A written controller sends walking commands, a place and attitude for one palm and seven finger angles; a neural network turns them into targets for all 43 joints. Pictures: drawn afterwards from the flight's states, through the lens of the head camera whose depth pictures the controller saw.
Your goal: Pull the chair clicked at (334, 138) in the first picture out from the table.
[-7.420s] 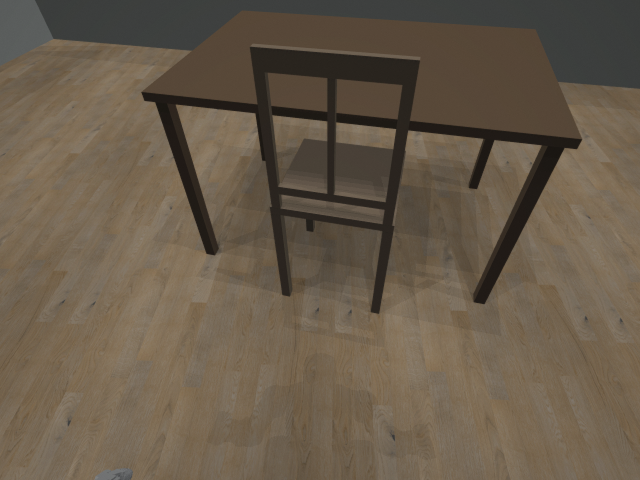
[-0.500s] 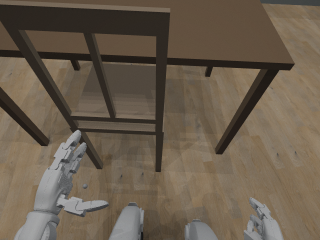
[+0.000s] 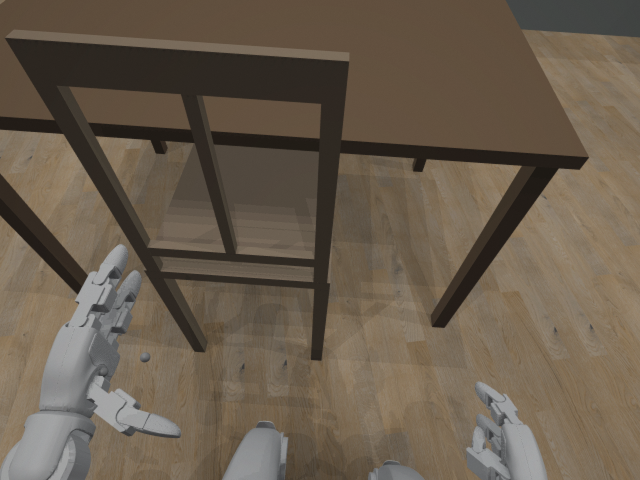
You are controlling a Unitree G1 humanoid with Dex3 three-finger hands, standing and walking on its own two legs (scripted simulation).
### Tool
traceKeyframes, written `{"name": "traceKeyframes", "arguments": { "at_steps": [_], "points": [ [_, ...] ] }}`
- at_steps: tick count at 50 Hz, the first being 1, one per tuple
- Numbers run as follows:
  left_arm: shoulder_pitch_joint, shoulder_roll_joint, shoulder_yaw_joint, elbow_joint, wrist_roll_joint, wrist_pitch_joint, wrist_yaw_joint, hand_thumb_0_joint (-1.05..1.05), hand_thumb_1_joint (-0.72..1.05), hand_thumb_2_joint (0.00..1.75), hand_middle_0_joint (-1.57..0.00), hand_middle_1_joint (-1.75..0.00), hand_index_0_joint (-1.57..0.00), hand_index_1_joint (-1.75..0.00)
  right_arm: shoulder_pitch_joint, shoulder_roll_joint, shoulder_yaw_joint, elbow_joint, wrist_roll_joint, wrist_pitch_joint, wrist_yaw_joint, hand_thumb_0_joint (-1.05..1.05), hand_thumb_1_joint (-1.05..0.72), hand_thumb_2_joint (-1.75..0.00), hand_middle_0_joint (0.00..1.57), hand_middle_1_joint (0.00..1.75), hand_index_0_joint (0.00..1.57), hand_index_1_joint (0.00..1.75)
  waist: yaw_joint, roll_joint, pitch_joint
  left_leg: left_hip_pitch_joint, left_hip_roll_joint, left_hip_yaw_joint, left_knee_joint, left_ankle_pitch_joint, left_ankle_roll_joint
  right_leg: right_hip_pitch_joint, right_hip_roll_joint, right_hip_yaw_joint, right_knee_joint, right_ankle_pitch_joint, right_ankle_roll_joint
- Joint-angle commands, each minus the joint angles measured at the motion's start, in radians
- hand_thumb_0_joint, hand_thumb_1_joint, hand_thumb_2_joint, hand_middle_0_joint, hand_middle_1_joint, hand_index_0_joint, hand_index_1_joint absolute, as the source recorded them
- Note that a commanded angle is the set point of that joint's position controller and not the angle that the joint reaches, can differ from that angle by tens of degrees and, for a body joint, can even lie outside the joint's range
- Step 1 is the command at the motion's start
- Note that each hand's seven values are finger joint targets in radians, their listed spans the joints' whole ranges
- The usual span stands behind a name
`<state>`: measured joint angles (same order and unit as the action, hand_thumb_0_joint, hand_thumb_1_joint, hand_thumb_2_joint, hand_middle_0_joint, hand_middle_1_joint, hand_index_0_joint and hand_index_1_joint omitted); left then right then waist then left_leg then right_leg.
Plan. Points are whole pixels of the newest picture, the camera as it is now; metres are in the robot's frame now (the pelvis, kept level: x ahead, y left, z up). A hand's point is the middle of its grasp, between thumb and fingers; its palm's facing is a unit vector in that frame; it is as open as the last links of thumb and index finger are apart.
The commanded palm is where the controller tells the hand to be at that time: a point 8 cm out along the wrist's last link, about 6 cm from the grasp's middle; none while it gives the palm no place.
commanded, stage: raise the hand toward the chair's back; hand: left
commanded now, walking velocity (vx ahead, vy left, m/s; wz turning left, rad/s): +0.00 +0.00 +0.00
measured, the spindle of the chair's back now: (215, 187) +0.51 +0.20 +0.03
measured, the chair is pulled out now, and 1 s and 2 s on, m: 0.00 0.00 0.00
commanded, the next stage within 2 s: aim the fingers beside a spindle in 0.54 s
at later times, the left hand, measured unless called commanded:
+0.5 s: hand (168, 356) +0.24 +0.19 +0.05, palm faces -0.03 -1.00 -0.05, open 16.9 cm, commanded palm +0.22 +0.25 +0.06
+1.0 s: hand (176, 327) +0.28 +0.19 +0.05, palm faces -0.02 -1.00 -0.05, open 16.9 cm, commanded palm +0.26 +0.25 +0.04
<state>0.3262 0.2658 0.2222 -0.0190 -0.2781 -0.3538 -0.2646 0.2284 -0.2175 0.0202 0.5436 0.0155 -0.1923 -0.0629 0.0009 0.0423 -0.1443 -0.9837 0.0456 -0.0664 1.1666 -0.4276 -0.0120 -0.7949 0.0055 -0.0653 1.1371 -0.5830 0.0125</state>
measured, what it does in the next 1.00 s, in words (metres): stands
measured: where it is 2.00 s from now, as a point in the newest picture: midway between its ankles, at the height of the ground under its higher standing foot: outside the picture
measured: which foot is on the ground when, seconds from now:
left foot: down 0.00-1.00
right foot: down 0.00-1.00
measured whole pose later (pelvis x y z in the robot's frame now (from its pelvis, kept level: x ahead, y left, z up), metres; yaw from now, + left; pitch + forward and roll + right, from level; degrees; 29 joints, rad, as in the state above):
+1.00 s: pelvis +0.00 +0.00 +0.00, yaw -1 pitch +16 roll -3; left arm 0.16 0.26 0.22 0.16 -0.27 -0.38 -0.28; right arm 0.23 -0.24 0.01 0.57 0.02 -0.19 -0.06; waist -0.03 0.04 -0.15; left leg -1.02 0.05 -0.05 1.18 -0.43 -0.02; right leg -0.85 0.01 -0.05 1.17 -0.59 0.01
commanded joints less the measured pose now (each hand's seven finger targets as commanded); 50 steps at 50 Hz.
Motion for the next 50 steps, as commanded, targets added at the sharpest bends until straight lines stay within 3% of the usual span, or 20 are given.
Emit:
{"name": "traceKeyframes", "arguments": {
  "at_steps": [1,2,5,9,12,15,19,23,24,29,35,36,38,40,44,45,48,50],
  "points": [
    [-0.108,0.125,0.049,-0.113,-0.002,-0.060,-0.018,0.00,-0.50,0.30,-0.06,-0.08,-0.06,-0.08,-0.035,-0.152,-0.063,-0.125,0.004,-0.050,-0.011,0.00,-0.90,-0.90,0.20,0.30,0.20,0.30,-0.032,0.051,-0.176,0.306,-0.023,0.008,-0.183,0.077,0.033,-0.076,0.034,-0.012,-0.189,0.150,-0.034],
    [-0.099,0.121,0.040,-0.088,-0.002,-0.041,-0.033,0.00,-0.50,0.30,-0.06,-0.08,-0.06,-0.08,-0.032,-0.156,-0.064,-0.130,0.009,-0.047,-0.013,0.00,-0.90,-0.90,0.20,0.30,0.20,0.30,-0.033,0.034,-0.163,0.301,-0.025,0.011,-0.195,0.068,0.034,-0.062,0.033,-0.010,-0.201,0.145,-0.033],
    [-0.076,0.138,0.055,-0.087,-0.021,0.001,-0.070,0.00,-0.50,0.30,-0.06,-0.08,-0.06,-0.08,-0.032,-0.164,-0.069,-0.149,0.016,-0.046,-0.019,0.00,-0.90,-0.90,0.20,0.30,0.20,0.30,-0.019,0.007,-0.206,0.310,-0.031,0.024,-0.202,0.092,0.042,-0.006,0.030,0.002,-0.229,0.164,-0.029],
    [-0.092,0.188,0.133,-0.161,-0.047,-0.026,-0.041,0.00,-0.50,0.30,-0.06,-0.08,-0.06,-0.08,-0.038,-0.152,-0.072,-0.144,0.010,-0.053,-0.025,0.00,-0.90,-0.90,0.20,0.30,0.20,0.30,-0.001,0.000,-0.246,0.324,-0.031,0.029,-0.190,0.149,0.042,0.029,0.032,0.008,-0.222,0.210,-0.028],
    [-0.110,0.158,0.123,-0.166,-0.043,-0.084,-0.003,0.00,-0.50,0.30,-0.06,-0.08,-0.06,-0.08,-0.038,-0.139,-0.071,-0.124,0.004,-0.060,-0.016,0.00,-0.90,-0.90,0.20,0.30,0.20,0.30,-0.009,0.033,-0.212,0.322,-0.030,0.031,-0.180,0.151,0.038,-0.007,0.028,0.009,-0.211,0.208,-0.029],
    [-0.112,0.131,0.088,-0.103,-0.021,-0.109,0.008,0.00,-0.50,0.30,-0.06,-0.08,-0.06,-0.08,-0.033,-0.144,-0.072,-0.112,0.002,-0.060,-0.010,0.00,-0.90,-0.90,0.20,0.30,0.20,0.30,-0.028,0.016,-0.171,0.286,-0.028,0.032,-0.170,0.117,0.038,-0.041,0.028,0.011,-0.207,0.176,-0.027],
    [-0.091,0.129,0.055,-0.074,-0.015,-0.087,-0.030,0.00,-0.50,0.30,-0.06,-0.08,-0.06,-0.08,-0.031,-0.155,-0.075,-0.120,0.009,-0.057,-0.008,0.00,-0.90,-0.90,0.20,0.30,0.20,0.30,-0.030,0.025,-0.186,0.283,-0.029,0.040,-0.178,0.096,0.042,-0.021,0.024,0.025,-0.227,0.160,-0.026],
    [-0.093,0.158,0.082,-0.144,-0.028,-0.065,-0.042,0.00,-0.50,0.30,-0.06,-0.08,-0.06,-0.08,-0.038,-0.154,-0.076,-0.134,0.014,-0.058,-0.016,0.00,-0.90,-0.90,0.20,0.30,0.20,0.30,-0.015,0.043,-0.235,0.323,-0.032,0.044,-0.189,0.130,0.044,0.020,0.020,0.029,-0.236,0.198,-0.024],
    [-0.091,0.181,0.108,-0.134,-0.028,-0.062,-0.032,0.00,-0.50,0.30,-0.06,-0.08,-0.06,-0.08,-0.040,-0.154,-0.076,-0.129,0.011,-0.055,-0.018,0.00,-0.90,-0.90,0.20,0.30,0.20,0.30,-0.018,0.017,-0.228,0.310,-0.030,0.039,-0.186,0.134,0.046,0.022,0.024,0.024,-0.231,0.204,-0.024],
    [-0.130,0.159,0.116,-0.120,-0.033,-0.101,0.003,0.00,-0.50,0.30,-0.06,-0.08,-0.06,-0.08,-0.044,-0.144,-0.071,-0.115,0.007,-0.060,-0.018,0.00,-0.90,-0.90,0.20,0.30,0.20,0.30,-0.027,-0.002,-0.177,0.284,-0.029,0.034,-0.176,0.094,0.042,-0.019,0.026,0.020,-0.228,0.151,-0.023],
    [-0.143,0.118,0.047,-0.041,-0.015,-0.088,-0.037,0.00,-0.50,0.30,-0.06,-0.08,-0.06,-0.08,-0.034,-0.157,-0.070,-0.116,0.010,-0.061,-0.015,0.00,-0.90,-0.90,0.20,0.30,0.20,0.30,-0.044,0.001,-0.175,0.272,-0.028,0.038,-0.166,0.075,0.042,-0.049,0.022,0.025,-0.221,0.145,-0.020],
    [-0.191,0.111,0.027,-0.045,-0.017,-0.083,-0.045,0.00,-0.50,0.30,-0.06,-0.08,-0.06,-0.08,-0.030,-0.161,-0.065,-0.117,0.009,-0.061,-0.016,0.00,-0.90,-0.90,0.20,0.30,0.20,0.30,-0.053,-0.001,-0.176,0.263,-0.030,0.034,-0.161,0.065,0.044,-0.053,0.019,0.029,-0.224,0.136,-0.019],
    [-0.226,0.142,0.058,-0.041,-0.020,-0.080,-0.051,0.00,-0.50,0.30,-0.06,-0.08,-0.06,-0.08,-0.027,-0.166,-0.068,-0.113,0.009,-0.065,-0.022,0.00,-0.90,-0.90,0.20,0.30,0.20,0.30,-0.047,-0.002,-0.198,0.265,-0.028,0.034,-0.155,0.070,0.044,-0.051,0.020,0.033,-0.219,0.136,-0.021],
    [-0.222,0.158,0.081,-0.069,-0.021,-0.088,-0.046,0.00,-0.50,0.30,-0.06,-0.08,-0.06,-0.08,-0.029,-0.164,-0.069,-0.116,0.007,-0.066,-0.022,0.00,-0.90,-0.90,0.20,0.30,0.20,0.30,-0.030,0.023,-0.248,0.291,-0.029,0.035,-0.152,0.116,0.044,-0.032,0.018,0.027,-0.201,0.181,-0.026],
    [-0.249,0.171,0.103,-0.062,-0.018,-0.096,-0.014,0.00,-0.50,0.30,-0.06,-0.08,-0.06,-0.08,-0.031,-0.158,-0.067,-0.108,0.003,-0.063,-0.017,0.00,-0.90,-0.90,0.20,0.30,0.20,0.30,-0.022,0.035,-0.250,0.295,-0.025,0.028,-0.151,0.131,0.041,-0.048,0.026,0.015,-0.181,0.190,-0.029],
    [-0.269,0.156,0.087,-0.050,-0.013,-0.096,-0.008,0.00,-0.50,0.30,-0.06,-0.08,-0.06,-0.08,-0.030,-0.157,-0.065,-0.109,0.002,-0.060,-0.015,0.00,-0.90,-0.90,0.20,0.30,0.20,0.30,-0.035,0.028,-0.234,0.290,-0.024,0.026,-0.151,0.120,0.040,-0.066,0.025,0.012,-0.180,0.183,-0.027],
    [-0.291,0.143,0.077,-0.006,-0.002,-0.092,0.002,0.00,-0.50,0.30,-0.06,-0.08,-0.06,-0.08,-0.027,-0.160,-0.064,-0.106,0.000,-0.052,-0.008,0.00,-0.90,-0.90,0.20,0.30,0.20,0.30,-0.034,0.043,-0.227,0.274,-0.025,0.027,-0.150,0.097,0.037,-0.084,0.023,0.012,-0.172,0.165,-0.029],
    [-0.305,0.140,0.072,0.037,0.004,-0.077,-0.003,0.00,-0.50,0.30,-0.06,-0.08,-0.06,-0.08,-0.021,-0.167,-0.064,-0.108,0.001,-0.042,-0.006,0.00,-0.90,-0.90,0.20,0.30,0.20,0.30,-0.038,0.021,-0.229,0.257,-0.024,0.026,-0.149,0.084,0.037,-0.086,0.025,0.011,-0.170,0.155,-0.028]
  ]
}}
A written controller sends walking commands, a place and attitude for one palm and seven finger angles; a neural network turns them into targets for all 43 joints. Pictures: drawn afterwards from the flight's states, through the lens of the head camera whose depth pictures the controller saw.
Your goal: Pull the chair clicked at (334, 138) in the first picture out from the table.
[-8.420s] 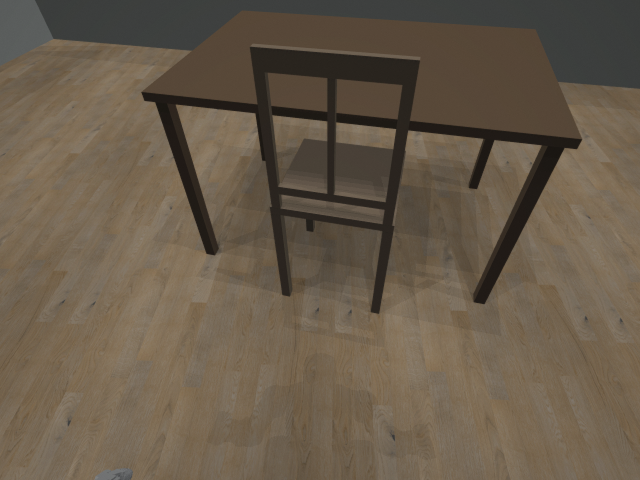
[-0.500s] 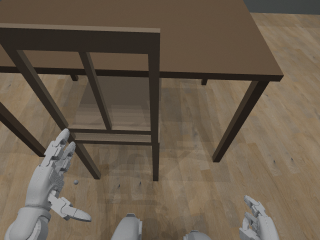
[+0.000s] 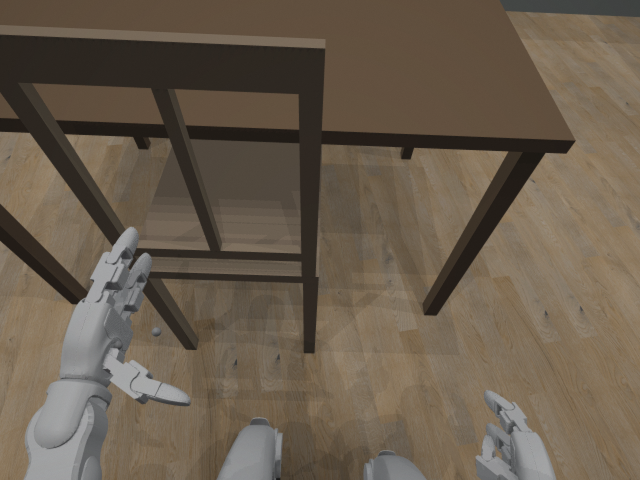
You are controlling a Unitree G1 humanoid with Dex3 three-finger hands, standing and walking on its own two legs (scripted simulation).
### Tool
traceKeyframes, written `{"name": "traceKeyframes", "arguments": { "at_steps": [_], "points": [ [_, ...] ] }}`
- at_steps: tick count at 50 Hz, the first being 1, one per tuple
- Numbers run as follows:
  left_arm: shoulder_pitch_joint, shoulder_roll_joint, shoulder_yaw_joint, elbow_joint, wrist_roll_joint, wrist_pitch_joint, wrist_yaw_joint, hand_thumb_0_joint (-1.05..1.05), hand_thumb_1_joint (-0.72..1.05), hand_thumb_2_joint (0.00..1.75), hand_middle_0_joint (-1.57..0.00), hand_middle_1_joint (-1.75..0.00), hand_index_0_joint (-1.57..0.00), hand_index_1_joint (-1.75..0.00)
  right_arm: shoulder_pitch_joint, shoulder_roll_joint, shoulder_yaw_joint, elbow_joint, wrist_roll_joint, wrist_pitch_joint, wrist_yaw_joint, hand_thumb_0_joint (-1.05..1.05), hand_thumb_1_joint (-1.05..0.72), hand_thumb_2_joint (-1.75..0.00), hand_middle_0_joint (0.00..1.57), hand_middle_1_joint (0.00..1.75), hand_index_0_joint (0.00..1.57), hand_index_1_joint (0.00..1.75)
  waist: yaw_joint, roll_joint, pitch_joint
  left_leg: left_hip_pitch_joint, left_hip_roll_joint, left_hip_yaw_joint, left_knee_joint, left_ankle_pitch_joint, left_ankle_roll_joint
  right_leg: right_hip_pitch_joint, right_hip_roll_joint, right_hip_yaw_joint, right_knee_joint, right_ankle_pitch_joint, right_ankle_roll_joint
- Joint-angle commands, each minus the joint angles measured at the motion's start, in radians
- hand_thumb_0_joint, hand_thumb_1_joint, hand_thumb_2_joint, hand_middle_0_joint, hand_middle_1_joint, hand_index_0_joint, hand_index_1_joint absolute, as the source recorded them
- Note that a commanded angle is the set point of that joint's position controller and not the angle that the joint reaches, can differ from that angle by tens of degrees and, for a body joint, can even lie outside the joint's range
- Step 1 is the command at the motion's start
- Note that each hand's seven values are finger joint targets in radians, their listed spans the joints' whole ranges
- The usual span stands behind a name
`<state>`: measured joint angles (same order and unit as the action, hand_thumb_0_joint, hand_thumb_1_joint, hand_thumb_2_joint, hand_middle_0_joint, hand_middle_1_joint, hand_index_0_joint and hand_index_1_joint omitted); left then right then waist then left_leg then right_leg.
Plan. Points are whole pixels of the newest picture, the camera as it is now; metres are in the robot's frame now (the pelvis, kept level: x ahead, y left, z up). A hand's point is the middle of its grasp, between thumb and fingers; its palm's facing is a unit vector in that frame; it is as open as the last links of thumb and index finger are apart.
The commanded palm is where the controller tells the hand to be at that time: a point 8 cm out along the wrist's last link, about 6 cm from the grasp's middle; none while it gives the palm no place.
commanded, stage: aim the fingers beside a spindle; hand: left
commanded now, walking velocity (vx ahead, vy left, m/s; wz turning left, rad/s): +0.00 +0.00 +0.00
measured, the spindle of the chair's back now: (195, 184) +0.51 +0.21 +0.04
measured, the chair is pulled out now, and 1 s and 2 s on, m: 0.00 0.00 0.00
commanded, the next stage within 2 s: push the fingers through the gap in 1.94 s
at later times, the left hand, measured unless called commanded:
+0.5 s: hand (173, 304) +0.32 +0.20 +0.02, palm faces +0.00 -1.00 -0.03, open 16.9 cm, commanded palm +0.30 +0.25 +0.03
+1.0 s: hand (194, 274) +0.37 +0.19 +0.01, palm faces +0.01 -1.00 -0.05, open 16.9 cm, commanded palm +0.35 +0.24 +0.01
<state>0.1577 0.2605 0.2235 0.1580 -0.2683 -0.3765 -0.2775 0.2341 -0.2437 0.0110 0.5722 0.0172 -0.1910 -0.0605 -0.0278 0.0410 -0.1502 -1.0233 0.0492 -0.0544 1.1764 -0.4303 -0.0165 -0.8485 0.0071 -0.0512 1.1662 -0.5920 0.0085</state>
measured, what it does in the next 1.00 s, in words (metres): stands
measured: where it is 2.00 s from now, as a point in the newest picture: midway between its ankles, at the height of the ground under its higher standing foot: outside the picture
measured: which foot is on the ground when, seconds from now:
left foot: down 0.00-1.00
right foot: down 0.00-1.00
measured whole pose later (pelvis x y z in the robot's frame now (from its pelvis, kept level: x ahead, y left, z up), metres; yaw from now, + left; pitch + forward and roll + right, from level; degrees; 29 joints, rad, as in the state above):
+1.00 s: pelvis +0.00 +0.00 -0.03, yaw -2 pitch +21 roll -3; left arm -0.25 0.30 0.28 0.55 -0.21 -0.41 -0.23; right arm 0.26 -0.25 0.01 0.61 0.00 -0.07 -0.03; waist -0.06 0.04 -0.17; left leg -1.20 0.06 -0.04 1.28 -0.46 -0.02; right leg -1.04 0.02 -0.03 1.29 -0.63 0.00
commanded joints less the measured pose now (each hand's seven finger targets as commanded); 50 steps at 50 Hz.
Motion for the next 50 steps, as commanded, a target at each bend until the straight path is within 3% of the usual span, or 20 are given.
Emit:
{"name": "traceKeyframes", "arguments": {
  "at_steps": [1,6,10,13,14,17,20,23,25,28,33,34,39,43,46,48,50],
  "points": [
    [-0.163,0.144,0.059,-0.136,-0.002,-0.050,0.006,0.00,-0.50,0.30,-0.06,-0.08,-0.06,-0.08,-0.024,-0.145,-0.056,-0.137,0.000,-0.040,-0.009,0.00,-0.90,-0.90,0.20,0.30,0.20,0.30,-0.013,0.026,-0.227,0.301,-0.027,0.016,-0.155,0.085,0.042,-0.042,0.023,0.000,-0.198,0.165,-0.024],
    [-0.222,0.144,0.049,-0.148,-0.004,-0.045,0.001,0.00,-0.50,0.30,-0.06,-0.08,-0.06,-0.08,-0.013,-0.147,-0.058,-0.139,-0.001,-0.034,-0.009,0.00,-0.90,-0.90,0.20,0.30,0.20,0.30,-0.012,0.030,-0.290,0.331,-0.026,0.014,-0.143,0.131,0.043,-0.032,0.022,0.000,-0.184,0.206,-0.025],
    [-0.287,0.159,0.061,-0.158,0.008,-0.064,0.031,0.00,-0.50,0.30,-0.06,-0.08,-0.06,-0.08,-0.008,-0.147,-0.058,-0.127,-0.007,-0.028,-0.006,0.00,-0.90,-0.90,0.20,0.30,0.20,0.30,-0.013,0.052,-0.311,0.353,-0.020,0.002,-0.137,0.150,0.039,-0.063,0.023,-0.009,-0.160,0.211,-0.029],
    [-0.267,0.141,0.056,-0.117,0.015,-0.066,0.048,0.00,-0.50,0.30,-0.06,-0.08,-0.06,-0.08,-0.006,-0.144,-0.059,-0.125,-0.011,-0.017,0.001,0.00,-0.90,-0.90,0.20,0.30,0.20,0.30,-0.012,0.040,-0.302,0.341,-0.021,0.006,-0.132,0.159,0.037,-0.065,0.023,-0.009,-0.157,0.221,-0.028],
    [-0.254,0.168,0.086,-0.088,0.015,-0.062,0.049,0.00,-0.50,0.30,-0.06,-0.08,-0.06,-0.08,0.003,-0.148,-0.060,-0.122,-0.012,-0.012,0.002,0.00,-0.90,-0.90,0.20,0.30,0.20,0.30,-0.007,0.016,-0.300,0.323,-0.019,0.004,-0.126,0.159,0.038,-0.062,0.027,-0.011,-0.151,0.224,-0.030],
    [-0.284,0.164,0.085,-0.044,0.019,-0.055,0.041,0.00,-0.50,0.30,-0.06,-0.08,-0.06,-0.08,-0.001,-0.149,-0.059,-0.123,-0.010,0.006,0.006,0.00,-0.90,-0.90,0.20,0.30,0.20,0.30,-0.010,0.008,-0.289,0.291,-0.022,0.016,-0.121,0.141,0.037,-0.064,0.025,-0.003,-0.151,0.223,-0.027],
    [-0.300,0.168,0.090,-0.034,0.015,-0.057,0.027,0.00,-0.50,0.30,-0.06,-0.08,-0.06,-0.08,0.004,-0.149,-0.060,-0.127,-0.009,0.016,0.007,0.00,-0.90,-0.90,0.20,0.30,0.20,0.30,-0.006,0.022,-0.318,0.297,-0.023,0.020,-0.110,0.158,0.038,-0.057,0.026,0.001,-0.145,0.241,-0.029],
    [-0.366,0.143,0.051,-0.077,0.013,-0.074,0.021,0.00,-0.50,0.30,-0.06,-0.08,-0.06,-0.08,0.003,-0.147,-0.063,-0.125,-0.007,0.015,0.007,0.00,-0.90,-0.90,0.20,0.30,0.20,0.30,-0.020,0.052,-0.340,0.333,-0.020,0.017,-0.103,0.176,0.037,-0.076,0.025,0.001,-0.140,0.249,-0.029],
    [-0.376,0.168,0.070,-0.081,0.015,-0.084,0.026,0.00,-0.50,0.30,-0.06,-0.08,-0.06,-0.08,0.010,-0.150,-0.064,-0.116,-0.011,0.015,0.006,0.00,-0.90,-0.90,0.20,0.30,0.20,0.30,-0.018,0.058,-0.358,0.345,-0.016,0.009,-0.095,0.198,0.036,-0.084,0.027,-0.001,-0.131,0.258,-0.031],
    [-0.435,0.128,0.023,-0.048,0.027,-0.092,0.038,0.00,-0.50,0.30,-0.06,-0.08,-0.06,-0.08,0.011,-0.149,-0.063,-0.101,-0.012,0.016,0.007,0.00,-0.90,-0.90,0.20,0.30,0.20,0.30,-0.041,0.042,-0.325,0.335,-0.014,-0.002,-0.092,0.160,0.035,-0.132,0.027,-0.006,-0.126,0.220,-0.029],
    [-0.525,0.148,0.044,0.089,0.053,-0.079,0.057,0.00,-0.50,0.30,-0.06,-0.08,-0.06,-0.08,0.014,-0.156,-0.061,-0.089,-0.013,0.031,0.006,0.00,-0.90,-0.90,0.20,0.30,0.20,0.30,-0.041,0.018,-0.286,0.255,-0.020,0.000,-0.084,0.056,0.034,-0.174,0.026,-0.003,-0.117,0.142,-0.031],
    [-0.551,0.180,0.067,0.090,0.059,-0.081,0.062,0.00,-0.50,0.30,-0.06,-0.08,-0.06,-0.08,0.018,-0.160,-0.061,-0.090,-0.014,0.033,0.006,0.00,-0.90,-0.90,0.20,0.30,0.20,0.30,-0.034,0.028,-0.306,0.250,-0.021,0.000,-0.075,0.063,0.036,-0.173,0.027,0.000,-0.107,0.146,-0.033],
    [-0.556,0.213,0.108,0.073,0.057,-0.093,0.070,0.00,-0.50,0.30,-0.06,-0.08,-0.06,-0.08,0.029,-0.154,-0.063,-0.104,-0.021,0.050,0.014,0.00,-0.90,-0.90,0.20,0.30,0.20,0.30,-0.008,0.062,-0.435,0.314,-0.019,0.009,-0.055,0.181,0.033,-0.128,0.028,0.007,-0.086,0.238,-0.037],
    [-0.589,0.197,0.101,0.124,0.050,-0.095,0.067,0.00,-0.50,0.30,-0.06,-0.08,-0.06,-0.08,0.036,-0.150,-0.061,-0.089,-0.019,0.065,0.020,0.00,-0.90,-0.90,0.20,0.30,0.20,0.30,-0.024,0.029,-0.403,0.267,-0.020,0.018,-0.045,0.163,0.035,-0.118,0.030,0.016,-0.095,0.246,-0.030],
    [-0.598,0.219,0.123,0.214,0.053,-0.090,0.052,0.00,-0.50,0.30,-0.06,-0.08,-0.06,-0.08,0.046,-0.155,-0.063,-0.075,-0.016,0.077,0.016,0.00,-0.90,-0.90,0.20,0.30,0.20,0.30,-0.038,-0.024,-0.361,0.184,-0.022,0.032,-0.026,0.130,0.041,-0.116,0.031,0.029,-0.095,0.245,-0.025],
    [-0.639,0.185,0.088,0.232,0.053,-0.093,0.038,0.00,-0.50,0.30,-0.06,-0.08,-0.06,-0.08,0.048,-0.154,-0.063,-0.073,-0.014,0.079,0.018,0.00,-0.90,-0.90,0.20,0.30,0.20,0.30,-0.048,-0.015,-0.350,0.172,-0.024,0.033,-0.019,0.109,0.043,-0.135,0.030,0.031,-0.095,0.224,-0.025],
    [-0.668,0.191,0.092,0.231,0.050,-0.104,0.028,0.00,-0.50,0.30,-0.06,-0.08,-0.06,-0.08,0.053,-0.157,-0.066,-0.069,-0.014,0.079,0.017,0.00,-0.90,-0.90,0.20,0.30,0.20,0.30,-0.048,0.003,-0.370,0.185,-0.024,0.033,-0.011,0.118,0.043,-0.142,0.029,0.034,-0.093,0.230,-0.027]
  ]
}}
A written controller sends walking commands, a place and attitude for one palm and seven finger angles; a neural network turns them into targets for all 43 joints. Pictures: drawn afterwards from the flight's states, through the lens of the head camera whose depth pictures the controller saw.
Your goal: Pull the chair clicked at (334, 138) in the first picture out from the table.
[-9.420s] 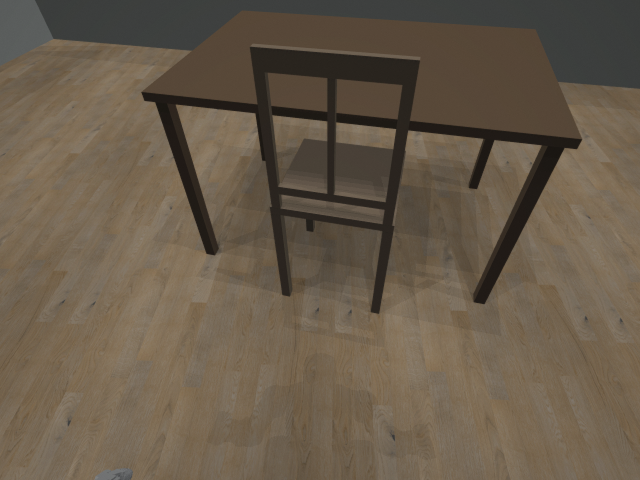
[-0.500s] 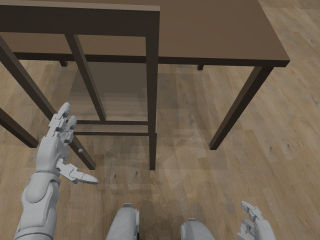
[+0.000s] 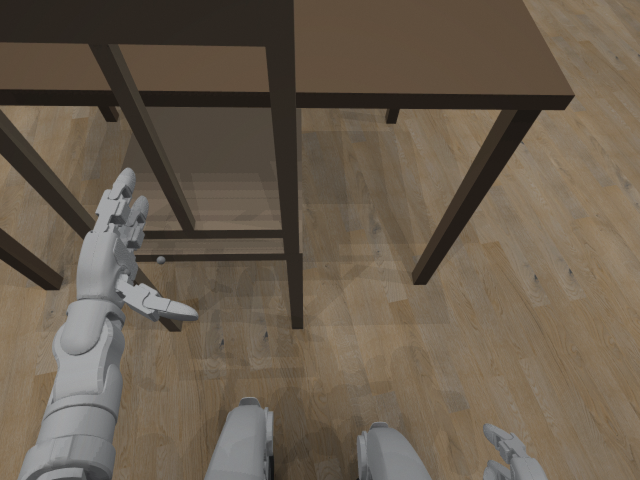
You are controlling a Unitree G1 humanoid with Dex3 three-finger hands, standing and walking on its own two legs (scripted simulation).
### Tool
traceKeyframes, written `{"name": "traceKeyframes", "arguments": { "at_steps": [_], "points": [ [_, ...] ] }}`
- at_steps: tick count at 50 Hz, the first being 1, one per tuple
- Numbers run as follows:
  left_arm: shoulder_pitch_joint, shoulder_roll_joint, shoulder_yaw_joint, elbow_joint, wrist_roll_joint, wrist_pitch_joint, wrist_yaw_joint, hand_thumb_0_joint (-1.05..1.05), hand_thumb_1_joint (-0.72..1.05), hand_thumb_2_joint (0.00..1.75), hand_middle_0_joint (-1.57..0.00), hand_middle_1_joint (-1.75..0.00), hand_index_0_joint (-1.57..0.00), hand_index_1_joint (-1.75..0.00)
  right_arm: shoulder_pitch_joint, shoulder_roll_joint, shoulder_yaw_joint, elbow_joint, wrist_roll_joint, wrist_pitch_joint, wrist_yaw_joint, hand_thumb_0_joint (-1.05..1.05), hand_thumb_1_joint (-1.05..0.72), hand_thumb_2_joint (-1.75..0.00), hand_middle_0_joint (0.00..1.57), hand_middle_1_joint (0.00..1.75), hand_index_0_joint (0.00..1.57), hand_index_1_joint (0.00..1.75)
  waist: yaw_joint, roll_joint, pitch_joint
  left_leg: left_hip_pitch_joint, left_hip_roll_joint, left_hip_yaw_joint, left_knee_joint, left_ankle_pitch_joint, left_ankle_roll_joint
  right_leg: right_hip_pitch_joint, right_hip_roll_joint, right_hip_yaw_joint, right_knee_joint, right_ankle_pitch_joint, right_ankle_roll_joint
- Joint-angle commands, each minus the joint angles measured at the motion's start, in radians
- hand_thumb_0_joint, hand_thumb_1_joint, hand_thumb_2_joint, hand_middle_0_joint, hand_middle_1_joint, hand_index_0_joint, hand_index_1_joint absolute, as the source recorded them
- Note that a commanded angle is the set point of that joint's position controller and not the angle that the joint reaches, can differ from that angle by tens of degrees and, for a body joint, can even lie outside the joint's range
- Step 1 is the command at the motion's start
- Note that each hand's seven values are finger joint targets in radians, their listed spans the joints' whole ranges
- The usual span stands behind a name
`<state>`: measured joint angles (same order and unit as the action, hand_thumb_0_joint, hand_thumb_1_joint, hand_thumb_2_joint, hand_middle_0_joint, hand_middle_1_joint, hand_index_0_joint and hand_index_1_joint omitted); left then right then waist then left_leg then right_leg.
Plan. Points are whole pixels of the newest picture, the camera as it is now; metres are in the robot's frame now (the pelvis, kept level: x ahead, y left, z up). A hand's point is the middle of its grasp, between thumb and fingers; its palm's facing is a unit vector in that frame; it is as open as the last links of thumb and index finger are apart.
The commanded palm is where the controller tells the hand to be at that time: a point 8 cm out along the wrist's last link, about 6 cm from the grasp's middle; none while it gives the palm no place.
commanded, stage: aim the fingers beside a spindle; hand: left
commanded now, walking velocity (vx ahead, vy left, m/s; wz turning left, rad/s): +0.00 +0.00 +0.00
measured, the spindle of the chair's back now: (157, 158) +0.51 +0.23 +0.06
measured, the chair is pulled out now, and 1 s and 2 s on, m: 0.00 0.00 0.00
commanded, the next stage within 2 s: push the fingers through the gap in 0.94 s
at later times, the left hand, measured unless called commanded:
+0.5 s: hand (169, 260) +0.37 +0.20 +0.02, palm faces +0.03 -1.00 -0.04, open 16.9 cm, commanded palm +0.35 +0.24 +0.03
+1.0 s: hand (165, 263) +0.37 +0.20 +0.03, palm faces +0.03 -1.00 -0.04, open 16.9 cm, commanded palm +0.34 +0.25 +0.03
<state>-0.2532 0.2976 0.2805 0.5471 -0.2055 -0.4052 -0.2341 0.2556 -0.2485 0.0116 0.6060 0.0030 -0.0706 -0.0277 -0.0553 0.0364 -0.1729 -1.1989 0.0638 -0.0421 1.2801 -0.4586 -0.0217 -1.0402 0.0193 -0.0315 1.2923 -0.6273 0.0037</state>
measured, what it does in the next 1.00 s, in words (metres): stands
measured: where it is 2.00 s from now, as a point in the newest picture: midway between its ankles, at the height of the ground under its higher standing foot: outside the picture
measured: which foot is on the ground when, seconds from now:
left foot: down 0.00-1.00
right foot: down 0.00-1.00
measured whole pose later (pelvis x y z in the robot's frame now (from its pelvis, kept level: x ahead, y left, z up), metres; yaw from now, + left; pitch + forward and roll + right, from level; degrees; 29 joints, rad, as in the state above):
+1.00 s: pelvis +0.00 +0.00 +0.00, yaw +0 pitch +22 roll -3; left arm -0.26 0.29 0.27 0.57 -0.20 -0.44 -0.24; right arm 0.24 -0.25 0.01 0.60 0.01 -0.04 -0.03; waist -0.05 0.04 -0.18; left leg -1.21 0.06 -0.05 1.29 -0.46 -0.02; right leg -1.05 0.02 -0.04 1.30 -0.63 0.00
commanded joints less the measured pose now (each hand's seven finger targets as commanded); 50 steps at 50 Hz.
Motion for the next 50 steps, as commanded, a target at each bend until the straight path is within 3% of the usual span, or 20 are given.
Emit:
{"name": "traceKeyframes", "arguments": {
  "at_steps": [1,3,5,8,11,12,14,17,21,22,24,25,31,36,37,39,41,44,48,50],
  "points": [
    [-0.260,0.182,0.056,-0.144,-0.015,-0.078,-0.017,0.00,-0.50,0.30,-0.06,-0.08,-0.06,-0.08,0.034,-0.155,-0.067,-0.101,0.001,-0.038,-0.016,0.00,-0.90,-0.90,0.20,0.30,0.20,0.30,-0.016,0.005,-0.343,0.352,-0.037,0.020,-0.117,0.135,0.047,0.051,0.018,0.015,-0.221,0.251,-0.023],
    [-0.307,0.206,0.067,-0.165,-0.011,-0.095,-0.019,0.00,-0.50,0.30,-0.06,-0.08,-0.06,-0.08,0.037,-0.156,-0.069,-0.097,0.000,-0.037,-0.019,0.00,-0.90,-0.90,0.20,0.30,0.20,0.30,-0.013,0.021,-0.381,0.366,-0.037,0.018,-0.111,0.147,0.047,0.051,0.018,0.018,-0.210,0.255,-0.025],
    [-0.309,0.199,0.057,-0.215,-0.011,-0.108,-0.016,0.00,-0.50,0.30,-0.06,-0.08,-0.06,-0.08,0.040,-0.154,-0.070,-0.100,-0.002,-0.039,-0.016,0.00,-0.90,-0.90,0.20,0.30,0.20,0.30,-0.004,0.082,-0.428,0.441,-0.035,0.010,-0.117,0.197,0.043,0.038,0.018,0.010,-0.201,0.285,-0.030],
    [-0.281,0.207,0.067,-0.258,-0.014,-0.112,0.000,0.00,-0.50,0.30,-0.06,-0.08,-0.06,-0.08,0.040,-0.153,-0.073,-0.102,-0.004,-0.035,-0.014,0.00,-0.90,-0.90,0.20,0.30,0.20,0.30,0.002,0.074,-0.462,0.477,-0.033,0.006,-0.127,0.232,0.042,0.065,0.019,0.005,-0.203,0.314,-0.028],
    [-0.219,0.194,0.069,-0.199,-0.009,-0.091,0.013,0.00,-0.50,0.30,-0.06,-0.08,-0.06,-0.08,0.044,-0.151,-0.072,-0.097,-0.002,-0.025,-0.010,0.00,-0.90,-0.90,0.20,0.30,0.20,0.30,0.001,0.049,-0.413,0.446,-0.032,0.008,-0.132,0.226,0.040,0.058,0.019,0.000,-0.205,0.318,-0.025],
    [-0.220,0.177,0.060,-0.177,-0.009,-0.083,0.016,0.00,-0.50,0.30,-0.06,-0.08,-0.06,-0.08,0.043,-0.150,-0.072,-0.095,0.000,-0.020,-0.009,0.00,-0.90,-0.90,0.20,0.30,0.20,0.30,-0.012,0.018,-0.383,0.421,-0.033,0.011,-0.133,0.208,0.043,0.053,0.019,-0.002,-0.210,0.310,-0.021],
    [-0.208,0.180,0.064,-0.141,-0.004,-0.074,0.017,0.00,-0.50,0.30,-0.06,-0.08,-0.06,-0.08,0.044,-0.153,-0.071,-0.102,0.000,-0.016,-0.008,0.00,-0.90,-0.90,0.20,0.30,0.20,0.30,-0.007,0.010,-0.350,0.382,-0.036,0.013,-0.132,0.175,0.044,0.047,0.021,0.001,-0.209,0.281,-0.023],
    [-0.229,0.163,0.050,-0.119,-0.003,-0.075,0.013,0.00,-0.50,0.30,-0.06,-0.08,-0.06,-0.08,0.038,-0.154,-0.071,-0.106,0.003,-0.008,-0.007,0.00,-0.90,-0.90,0.20,0.30,0.20,0.30,-0.021,-0.033,-0.324,0.347,-0.037,0.020,-0.128,0.138,0.047,0.044,0.019,0.004,-0.218,0.259,-0.018],
    [-0.282,0.186,0.059,-0.194,-0.004,-0.114,0.007,0.00,-0.50,0.30,-0.06,-0.08,-0.06,-0.08,0.038,-0.152,-0.072,-0.112,-0.002,-0.014,-0.008,0.00,-0.90,-0.90,0.20,0.30,0.20,0.30,-0.010,0.047,-0.389,0.421,-0.035,0.013,-0.124,0.181,0.043,0.032,0.020,0.004,-0.204,0.276,-0.027],
    [-0.294,0.168,0.037,-0.232,-0.005,-0.125,0.006,0.00,-0.50,0.30,-0.06,-0.08,-0.06,-0.08,0.035,-0.149,-0.072,-0.115,-0.003,-0.017,-0.007,0.00,-0.90,-0.90,0.20,0.30,0.20,0.30,-0.009,0.070,-0.416,0.451,-0.035,0.010,-0.124,0.205,0.042,0.037,0.019,0.003,-0.200,0.293,-0.028],
    [-0.299,0.162,0.024,-0.270,-0.007,-0.136,0.009,0.00,-0.50,0.30,-0.06,-0.08,-0.06,-0.08,0.039,-0.150,-0.075,-0.111,-0.005,-0.022,-0.008,0.00,-0.90,-0.90,0.20,0.30,0.20,0.30,-0.018,0.078,-0.443,0.492,-0.031,0.003,-0.120,0.241,0.043,0.029,0.022,0.000,-0.197,0.315,-0.028],
    [-0.274,0.169,0.034,-0.270,-0.007,-0.135,0.012,0.00,-0.50,0.30,-0.06,-0.08,-0.06,-0.08,0.040,-0.150,-0.076,-0.107,-0.005,-0.022,-0.008,0.00,-0.90,-0.90,0.20,0.30,0.20,0.30,-0.010,0.078,-0.454,0.510,-0.029,0.000,-0.125,0.253,0.039,0.035,0.021,-0.002,-0.199,0.323,-0.028],
    [-0.224,0.156,0.036,-0.137,0.004,-0.085,0.019,0.00,-0.50,0.30,-0.06,-0.08,-0.06,-0.08,0.032,-0.151,-0.069,-0.101,0.000,-0.005,-0.008,0.00,-0.90,-0.90,0.20,0.30,0.20,0.30,-0.020,0.003,-0.331,0.391,-0.034,0.007,-0.128,0.164,0.043,0.016,0.020,-0.004,-0.209,0.270,-0.022],
    [-0.223,0.183,0.066,-0.198,-0.006,-0.099,0.014,0.00,-0.50,0.30,-0.06,-0.08,-0.06,-0.08,0.023,-0.151,-0.070,-0.123,-0.001,-0.001,-0.006,0.00,-0.90,-0.90,0.20,0.30,0.20,0.30,0.000,0.029,-0.386,0.420,-0.036,0.013,-0.126,0.196,0.042,0.047,0.019,0.002,-0.204,0.299,-0.026],
    [-0.224,0.162,0.046,-0.236,-0.011,-0.108,0.012,0.00,-0.50,0.30,-0.06,-0.08,-0.06,-0.08,0.021,-0.145,-0.070,-0.128,-0.002,-0.003,-0.005,0.00,-0.90,-0.90,0.20,0.30,0.20,0.30,-0.003,0.034,-0.411,0.434,-0.038,0.017,-0.124,0.212,0.045,0.067,0.020,0.006,-0.206,0.319,-0.024],
    [-0.197,0.186,0.060,-0.286,-0.012,-0.123,0.014,0.00,-0.50,0.30,-0.06,-0.08,-0.06,-0.08,0.022,-0.148,-0.071,-0.134,-0.004,-0.008,-0.004,0.00,-0.90,-0.90,0.20,0.30,0.20,0.30,0.008,0.074,-0.442,0.472,-0.035,0.010,-0.127,0.251,0.041,0.070,0.023,0.000,-0.194,0.339,-0.030],
    [-0.194,0.172,0.047,-0.282,-0.012,-0.125,0.017,0.00,-0.50,0.30,-0.06,-0.08,-0.06,-0.08,0.021,-0.143,-0.070,-0.125,-0.003,-0.007,-0.005,0.00,-0.90,-0.90,0.20,0.30,0.20,0.30,-0.001,0.058,-0.429,0.466,-0.035,0.011,-0.128,0.240,0.041,0.073,0.022,0.002,-0.203,0.334,-0.025],
    [-0.244,0.146,0.019,-0.206,-0.009,-0.111,0.015,0.00,-0.50,0.30,-0.06,-0.08,-0.06,-0.08,0.024,-0.147,-0.068,-0.103,0.000,-0.011,-0.012,0.00,-0.90,-0.90,0.20,0.30,0.20,0.30,-0.035,0.018,-0.337,0.401,-0.034,0.009,-0.118,0.159,0.047,0.021,0.023,0.003,-0.217,0.264,-0.021],
    [-0.245,0.146,0.020,-0.138,-0.008,-0.093,-0.004,0.00,-0.50,0.30,-0.06,-0.08,-0.06,-0.08,0.020,-0.154,-0.067,-0.104,0.003,-0.008,-0.015,0.00,-0.90,-0.90,0.20,0.30,0.20,0.30,-0.028,0.002,-0.315,0.360,-0.038,0.013,-0.123,0.105,0.047,0.014,0.019,0.006,-0.224,0.216,-0.022],
    [-0.249,0.157,0.028,-0.169,-0.009,-0.099,-0.010,0.00,-0.50,0.30,-0.06,-0.08,-0.06,-0.08,0.021,-0.155,-0.068,-0.109,0.002,-0.011,-0.014,0.00,-0.90,-0.90,0.20,0.30,0.20,0.30,-0.013,0.043,-0.358,0.409,-0.037,0.007,-0.126,0.139,0.043,0.012,0.019,0.000,-0.213,0.234,-0.029]
  ]
}}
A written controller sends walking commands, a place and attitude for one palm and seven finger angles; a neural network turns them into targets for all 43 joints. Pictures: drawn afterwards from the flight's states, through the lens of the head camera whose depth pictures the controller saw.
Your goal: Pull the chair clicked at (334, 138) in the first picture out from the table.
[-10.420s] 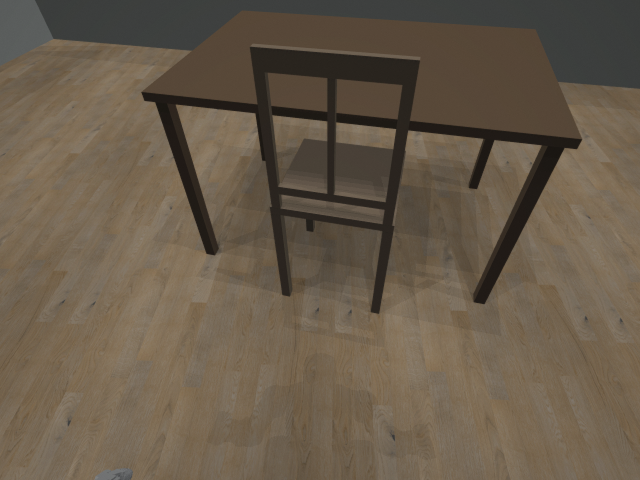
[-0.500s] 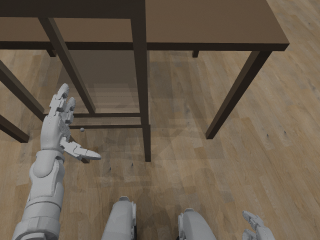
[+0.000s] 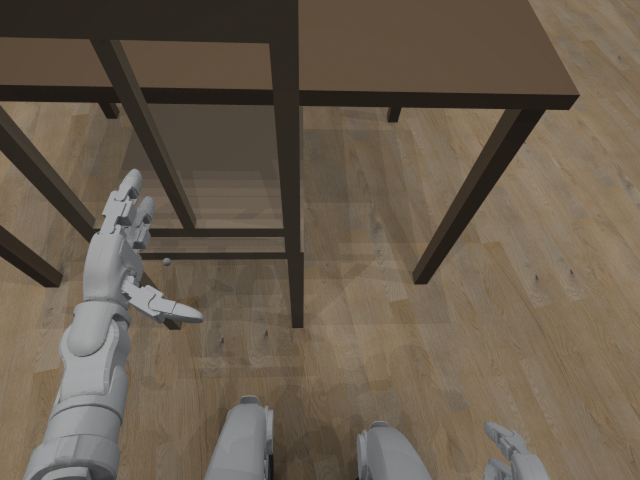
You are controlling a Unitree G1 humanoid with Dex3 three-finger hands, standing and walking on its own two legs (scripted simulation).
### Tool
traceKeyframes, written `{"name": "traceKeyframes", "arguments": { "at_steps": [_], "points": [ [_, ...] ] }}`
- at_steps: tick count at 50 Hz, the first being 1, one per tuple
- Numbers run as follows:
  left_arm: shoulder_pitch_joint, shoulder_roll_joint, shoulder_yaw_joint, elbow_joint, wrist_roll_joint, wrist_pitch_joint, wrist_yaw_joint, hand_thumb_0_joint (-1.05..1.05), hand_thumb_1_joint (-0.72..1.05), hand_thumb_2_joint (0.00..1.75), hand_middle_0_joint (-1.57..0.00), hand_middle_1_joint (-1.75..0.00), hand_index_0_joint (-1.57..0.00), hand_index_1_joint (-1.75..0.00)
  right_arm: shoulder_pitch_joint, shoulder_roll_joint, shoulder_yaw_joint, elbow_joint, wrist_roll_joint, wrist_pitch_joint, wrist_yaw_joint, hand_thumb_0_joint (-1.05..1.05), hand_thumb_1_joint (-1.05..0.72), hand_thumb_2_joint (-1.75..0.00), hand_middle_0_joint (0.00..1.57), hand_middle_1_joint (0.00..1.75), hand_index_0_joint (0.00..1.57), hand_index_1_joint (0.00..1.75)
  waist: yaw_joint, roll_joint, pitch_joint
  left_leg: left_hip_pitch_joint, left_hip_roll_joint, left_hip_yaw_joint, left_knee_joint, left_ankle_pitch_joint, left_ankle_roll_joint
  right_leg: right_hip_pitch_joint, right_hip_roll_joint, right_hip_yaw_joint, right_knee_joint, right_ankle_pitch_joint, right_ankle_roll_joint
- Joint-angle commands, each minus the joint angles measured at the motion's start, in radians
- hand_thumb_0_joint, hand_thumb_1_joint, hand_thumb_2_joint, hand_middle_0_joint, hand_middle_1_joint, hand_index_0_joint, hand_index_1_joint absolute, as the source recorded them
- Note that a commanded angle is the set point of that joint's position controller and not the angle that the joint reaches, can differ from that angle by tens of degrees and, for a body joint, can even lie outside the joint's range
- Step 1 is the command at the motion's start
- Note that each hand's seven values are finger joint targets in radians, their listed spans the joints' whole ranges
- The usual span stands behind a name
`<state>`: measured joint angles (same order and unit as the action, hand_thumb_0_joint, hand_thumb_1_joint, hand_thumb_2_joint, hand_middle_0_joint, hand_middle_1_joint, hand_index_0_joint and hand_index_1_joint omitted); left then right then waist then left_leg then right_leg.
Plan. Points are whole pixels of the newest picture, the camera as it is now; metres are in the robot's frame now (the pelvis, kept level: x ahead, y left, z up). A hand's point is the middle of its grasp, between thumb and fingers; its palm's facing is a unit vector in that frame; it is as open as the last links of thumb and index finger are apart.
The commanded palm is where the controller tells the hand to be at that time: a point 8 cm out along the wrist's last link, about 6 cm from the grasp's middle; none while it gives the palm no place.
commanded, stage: push the fingers through the gap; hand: left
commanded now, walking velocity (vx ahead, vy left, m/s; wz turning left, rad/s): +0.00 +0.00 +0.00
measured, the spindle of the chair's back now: (158, 155) +0.50 +0.23 +0.06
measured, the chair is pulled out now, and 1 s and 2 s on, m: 0.00 0.00 0.00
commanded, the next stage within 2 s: hook a spindle and tug to test in 1.64 s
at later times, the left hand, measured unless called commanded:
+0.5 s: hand (176, 233) +0.41 +0.19 +0.03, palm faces +0.03 -1.00 -0.04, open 16.9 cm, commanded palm +0.39 +0.24 +0.03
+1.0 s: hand (183, 202) +0.45 +0.19 +0.03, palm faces +0.05 -1.00 -0.05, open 17.0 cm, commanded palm +0.44 +0.24 +0.03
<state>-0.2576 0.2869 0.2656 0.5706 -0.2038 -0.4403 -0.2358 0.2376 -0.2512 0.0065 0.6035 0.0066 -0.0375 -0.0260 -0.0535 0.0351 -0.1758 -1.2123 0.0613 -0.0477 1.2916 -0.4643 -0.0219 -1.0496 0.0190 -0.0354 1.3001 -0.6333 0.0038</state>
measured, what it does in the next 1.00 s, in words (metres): stands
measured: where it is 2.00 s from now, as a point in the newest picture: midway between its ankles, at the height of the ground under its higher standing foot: outside the picture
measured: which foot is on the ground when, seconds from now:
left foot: down 0.00-1.00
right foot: down 0.00-1.00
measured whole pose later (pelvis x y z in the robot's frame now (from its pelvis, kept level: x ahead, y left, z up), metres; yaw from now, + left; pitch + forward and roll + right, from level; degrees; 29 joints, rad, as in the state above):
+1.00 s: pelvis +0.00 +0.00 -0.01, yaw -1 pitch +25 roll -3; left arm -0.64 0.38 0.35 0.92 -0.13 -0.46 -0.20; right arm 0.28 -0.26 0.01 0.65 -0.02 0.01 -0.01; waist -0.10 0.04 -0.16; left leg -1.30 0.07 -0.05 1.33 -0.46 -0.02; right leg -1.14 0.03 -0.04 1.33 -0.63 0.00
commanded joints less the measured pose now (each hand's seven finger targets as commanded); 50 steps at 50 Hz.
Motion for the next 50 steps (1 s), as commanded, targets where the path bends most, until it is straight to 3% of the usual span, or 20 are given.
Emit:
{"name": "traceKeyframes", "arguments": {
  "at_steps": [1,3,7,9,12,18,21,25,26,29,35,36,40,43,46,50],
  "points": [
    [-0.241,0.177,0.049,-0.215,-0.014,-0.067,-0.007,0.00,-0.50,0.30,-0.06,-0.08,-0.06,-0.08,0.037,-0.153,-0.064,-0.112,-0.003,-0.043,-0.016,0.00,-0.90,-0.90,0.20,0.30,0.20,0.30,-0.009,0.048,-0.381,0.438,-0.034,0.013,-0.137,0.159,0.044,0.029,0.020,0.007,-0.222,0.250,-0.028],
    [-0.262,0.191,0.058,-0.247,-0.012,-0.077,0.004,0.00,-0.50,0.30,-0.06,-0.08,-0.06,-0.08,0.039,-0.148,-0.063,-0.112,-0.006,-0.044,-0.016,0.00,-0.90,-0.90,0.20,0.30,0.20,0.30,-0.005,0.072,-0.406,0.461,-0.033,0.011,-0.137,0.193,0.041,0.039,0.019,0.006,-0.213,0.277,-0.030],
    [-0.366,0.200,0.063,-0.206,0.002,-0.085,0.032,0.00,-0.50,0.30,-0.06,-0.08,-0.06,-0.08,0.049,-0.148,-0.060,-0.086,-0.011,-0.043,-0.019,0.00,-0.90,-0.90,0.20,0.30,0.20,0.30,-0.034,0.059,-0.381,0.441,-0.028,0.001,-0.120,0.175,0.041,-0.006,0.022,0.002,-0.203,0.253,-0.025],
    [-0.373,0.205,0.063,-0.193,0.010,-0.088,0.037,0.00,-0.50,0.30,-0.06,-0.08,-0.06,-0.08,0.054,-0.152,-0.060,-0.086,-0.012,-0.045,-0.017,0.00,-0.90,-0.90,0.20,0.30,0.20,0.30,-0.026,0.084,-0.394,0.453,-0.030,-0.005,-0.122,0.179,0.038,-0.018,0.024,-0.002,-0.193,0.244,-0.030],
    [-0.363,0.189,0.050,-0.137,0.015,-0.069,0.033,0.00,-0.50,0.30,-0.06,-0.08,-0.06,-0.08,0.060,-0.153,-0.061,-0.083,-0.013,-0.037,-0.013,0.00,-0.90,-0.90,0.20,0.30,0.20,0.30,-0.031,0.051,-0.394,0.450,-0.029,-0.001,-0.127,0.179,0.037,-0.005,0.023,-0.004,-0.204,0.253,-0.028],
    [-0.401,0.221,0.079,-0.073,0.010,-0.038,0.015,0.00,-0.50,0.30,-0.06,-0.08,-0.06,-0.08,0.076,-0.157,-0.061,-0.082,-0.006,-0.019,-0.012,0.00,-0.90,-0.90,0.20,0.30,0.20,0.30,-0.032,0.011,-0.386,0.396,-0.031,0.011,-0.120,0.172,0.045,0.029,0.023,0.009,-0.213,0.270,-0.023],
    [-0.428,0.223,0.079,-0.126,0.009,-0.061,0.023,0.00,-0.50,0.30,-0.06,-0.08,-0.06,-0.08,0.079,-0.155,-0.062,-0.086,-0.010,-0.019,-0.009,0.00,-0.90,-0.90,0.20,0.30,0.20,0.30,-0.021,0.069,-0.439,0.467,-0.028,0.000,-0.127,0.221,0.037,0.012,0.023,0.001,-0.201,0.288,-0.029],
    [-0.466,0.209,0.061,-0.105,0.025,-0.080,0.046,0.00,-0.50,0.30,-0.06,-0.08,-0.06,-0.08,0.091,-0.154,-0.064,-0.068,-0.015,-0.016,-0.005,0.00,-0.90,-0.90,0.20,0.30,0.20,0.30,-0.038,0.079,-0.419,0.481,-0.024,-0.007,-0.124,0.224,0.033,-0.028,0.025,-0.006,-0.198,0.277,-0.028],
    [-0.497,0.207,0.056,-0.081,0.030,-0.081,0.049,0.00,-0.50,0.30,-0.06,-0.08,-0.06,-0.08,0.093,-0.154,-0.063,-0.060,-0.015,-0.013,-0.005,0.00,-0.90,-0.90,0.20,0.30,0.20,0.30,-0.053,0.050,-0.396,0.460,-0.024,-0.007,-0.123,0.198,0.037,-0.031,0.025,-0.005,-0.203,0.261,-0.025],
    [-0.539,0.241,0.074,-0.051,0.046,-0.088,0.053,0.00,-0.50,0.30,-0.06,-0.08,-0.06,-0.08,0.104,-0.160,-0.064,-0.054,-0.019,-0.010,-0.006,0.00,-0.90,-0.90,0.20,0.30,0.20,0.30,-0.050,0.063,-0.403,0.445,-0.027,-0.006,-0.113,0.197,0.040,-0.032,0.025,0.000,-0.196,0.261,-0.029],
    [-0.633,0.240,0.065,0.028,0.051,-0.088,0.041,0.00,-0.50,0.30,-0.06,-0.08,-0.06,-0.08,0.113,-0.160,-0.060,-0.040,-0.021,0.001,-0.008,0.00,-0.90,-0.90,0.20,0.30,0.20,0.30,-0.067,0.072,-0.414,0.444,-0.027,-0.003,-0.104,0.189,0.042,-0.045,0.023,0.004,-0.201,0.257,-0.027],
    [-0.635,0.273,0.092,0.031,0.052,-0.088,0.039,0.00,-0.50,0.30,-0.06,-0.08,-0.06,-0.08,0.117,-0.165,-0.062,-0.038,-0.022,0.003,-0.008,0.00,-0.90,-0.90,0.20,0.30,0.20,0.30,-0.055,0.083,-0.433,0.453,-0.025,-0.005,-0.102,0.197,0.039,-0.042,0.023,0.004,-0.196,0.257,-0.029],
    [-0.651,0.269,0.091,0.048,0.052,-0.086,0.036,0.00,-0.50,0.30,-0.06,-0.08,-0.06,-0.08,0.126,-0.161,-0.062,-0.038,-0.023,0.011,-0.003,0.00,-0.90,-0.90,0.20,0.30,0.20,0.30,-0.059,0.085,-0.461,0.462,-0.026,-0.003,-0.096,0.239,0.041,-0.026,0.024,0.005,-0.192,0.299,-0.028],
    [-0.709,0.276,0.087,0.095,0.063,-0.085,0.035,0.00,-0.50,0.30,-0.06,-0.08,-0.06,-0.08,0.132,-0.162,-0.059,-0.030,-0.024,0.020,-0.001,0.00,-0.90,-0.90,0.20,0.30,0.20,0.30,-0.075,0.055,-0.426,0.412,-0.028,-0.001,-0.089,0.188,0.046,-0.031,0.026,0.010,-0.199,0.263,-0.024],
    [-0.750,0.291,0.095,0.113,0.067,-0.096,0.034,0.00,-0.50,0.30,-0.06,-0.08,-0.06,-0.08,0.138,-0.166,-0.059,-0.023,-0.027,0.022,-0.001,0.00,-0.90,-0.90,0.20,0.30,0.20,0.30,-0.077,0.086,-0.439,0.440,-0.025,-0.009,-0.086,0.197,0.044,-0.062,0.027,0.006,-0.192,0.254,-0.029],
    [-0.819,0.316,0.114,0.181,0.072,-0.097,0.032,0.00,-0.50,0.30,-0.06,-0.08,-0.06,-0.08,0.153,-0.169,-0.057,-0.008,-0.031,0.028,-0.003,0.00,-0.90,-0.90,0.20,0.30,0.20,0.30,-0.096,0.059,-0.434,0.402,-0.024,-0.005,-0.068,0.186,0.051,-0.065,0.027,0.010,-0.189,0.252,-0.023]
  ]
}}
